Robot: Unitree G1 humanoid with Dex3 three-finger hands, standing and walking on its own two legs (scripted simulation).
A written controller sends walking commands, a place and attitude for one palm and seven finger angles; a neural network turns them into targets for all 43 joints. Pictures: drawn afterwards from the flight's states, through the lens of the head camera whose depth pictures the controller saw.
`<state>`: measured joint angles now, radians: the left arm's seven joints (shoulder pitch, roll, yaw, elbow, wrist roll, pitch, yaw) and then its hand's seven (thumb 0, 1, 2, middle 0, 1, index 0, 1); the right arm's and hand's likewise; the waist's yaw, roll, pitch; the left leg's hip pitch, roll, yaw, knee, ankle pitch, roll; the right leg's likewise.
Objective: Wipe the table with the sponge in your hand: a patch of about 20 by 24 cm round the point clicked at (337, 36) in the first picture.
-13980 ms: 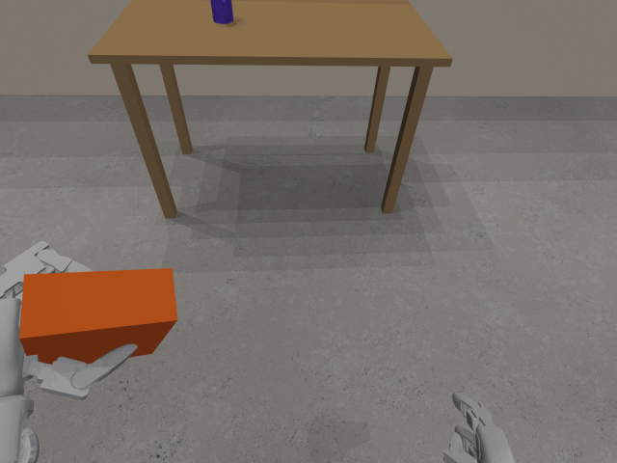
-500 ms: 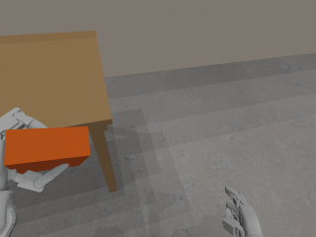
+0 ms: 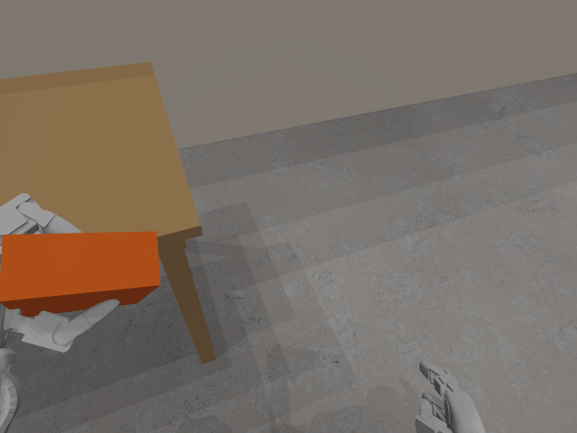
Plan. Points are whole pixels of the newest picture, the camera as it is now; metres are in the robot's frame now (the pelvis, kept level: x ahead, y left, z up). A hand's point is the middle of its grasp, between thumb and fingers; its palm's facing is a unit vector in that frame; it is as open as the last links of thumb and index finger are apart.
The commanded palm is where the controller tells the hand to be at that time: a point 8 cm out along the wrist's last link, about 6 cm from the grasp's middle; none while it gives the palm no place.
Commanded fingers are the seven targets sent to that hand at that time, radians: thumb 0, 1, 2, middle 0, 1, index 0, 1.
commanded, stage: shuffle to correct the standing spot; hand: left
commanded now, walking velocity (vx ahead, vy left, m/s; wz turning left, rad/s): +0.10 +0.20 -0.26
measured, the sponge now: (105, 275) +0.23 +0.22 +0.16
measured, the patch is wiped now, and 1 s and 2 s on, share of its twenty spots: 0.00 0.00 0.00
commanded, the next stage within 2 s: come to a stop and stand still in 1.70 s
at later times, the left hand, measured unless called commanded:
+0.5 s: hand (84, 229) +0.26 +0.24 +0.19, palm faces +0.23 -0.84 -0.50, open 9.5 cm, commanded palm +0.20 +0.30 +0.20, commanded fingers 0.00 0.10 1.30 -1.20 -1.60 -1.20 -1.60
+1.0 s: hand out of the picture +0.29 +0.36 +0.18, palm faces +0.31 -0.85 -0.43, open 9.5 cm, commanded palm +0.23 +0.40 +0.20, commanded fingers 0.00 0.10 1.30 -1.20 -1.60 -1.20 -1.60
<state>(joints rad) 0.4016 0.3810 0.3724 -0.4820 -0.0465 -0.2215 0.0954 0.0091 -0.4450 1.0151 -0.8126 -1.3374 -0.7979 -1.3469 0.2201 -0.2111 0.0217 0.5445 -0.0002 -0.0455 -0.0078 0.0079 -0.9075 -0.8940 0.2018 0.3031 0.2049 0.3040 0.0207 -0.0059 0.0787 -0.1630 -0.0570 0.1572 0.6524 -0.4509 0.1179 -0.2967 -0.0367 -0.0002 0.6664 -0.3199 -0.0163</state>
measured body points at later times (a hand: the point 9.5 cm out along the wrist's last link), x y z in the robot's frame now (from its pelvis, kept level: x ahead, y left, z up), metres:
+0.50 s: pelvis +0.01 +0.04 +0.00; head +0.03 +0.03 +0.45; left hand +0.24 +0.28 +0.21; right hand +0.13 -0.21 -0.10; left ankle +0.00 +0.12 -0.68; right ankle +0.03 -0.05 -0.72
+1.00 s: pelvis +0.05 +0.14 +0.00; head +0.07 +0.15 +0.44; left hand +0.26 +0.40 +0.21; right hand +0.20 -0.09 -0.09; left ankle +0.10 +0.24 -0.72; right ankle +0.03 -0.04 -0.72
